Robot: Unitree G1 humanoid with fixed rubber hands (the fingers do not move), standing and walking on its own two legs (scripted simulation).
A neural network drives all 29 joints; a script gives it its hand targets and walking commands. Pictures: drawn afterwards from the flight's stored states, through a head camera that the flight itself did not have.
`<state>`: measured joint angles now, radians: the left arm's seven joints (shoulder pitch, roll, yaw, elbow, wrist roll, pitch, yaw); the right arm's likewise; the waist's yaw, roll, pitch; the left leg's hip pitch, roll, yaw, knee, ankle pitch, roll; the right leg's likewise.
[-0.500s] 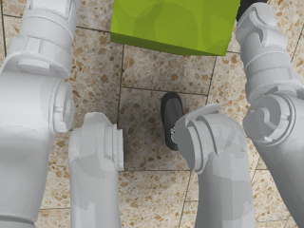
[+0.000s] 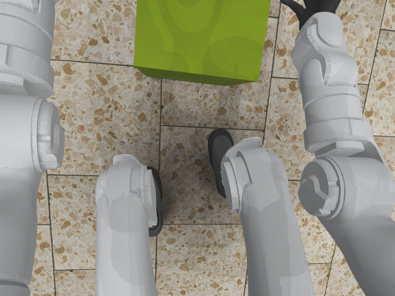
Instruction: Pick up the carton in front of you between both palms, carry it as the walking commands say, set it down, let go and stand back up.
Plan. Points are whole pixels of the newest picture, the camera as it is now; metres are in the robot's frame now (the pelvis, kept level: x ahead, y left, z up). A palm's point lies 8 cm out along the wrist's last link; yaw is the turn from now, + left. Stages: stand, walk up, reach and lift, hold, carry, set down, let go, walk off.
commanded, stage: set down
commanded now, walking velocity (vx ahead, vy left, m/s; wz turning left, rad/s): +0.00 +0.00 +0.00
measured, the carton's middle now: (196, 29) +0.54 -0.06 -0.30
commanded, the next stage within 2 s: let go in 0.70 s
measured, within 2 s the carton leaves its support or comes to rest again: neither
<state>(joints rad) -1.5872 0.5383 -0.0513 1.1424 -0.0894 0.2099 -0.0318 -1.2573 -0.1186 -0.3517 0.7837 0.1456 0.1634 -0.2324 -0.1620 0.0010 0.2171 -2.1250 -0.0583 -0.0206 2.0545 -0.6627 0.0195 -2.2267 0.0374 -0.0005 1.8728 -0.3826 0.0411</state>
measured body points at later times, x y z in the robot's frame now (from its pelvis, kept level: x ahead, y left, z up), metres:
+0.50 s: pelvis +0.02 +0.00 +0.13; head +0.36 +0.01 +0.42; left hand +0.63 +0.16 +0.02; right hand +0.52 -0.23 +0.02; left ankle +0.07 +0.11 -0.39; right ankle +0.16 -0.12 -0.39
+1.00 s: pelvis +0.06 -0.01 +0.25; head +0.34 +0.01 +0.60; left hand +0.55 +0.18 +0.13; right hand +0.46 -0.21 +0.13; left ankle +0.07 +0.11 -0.39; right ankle +0.16 -0.12 -0.39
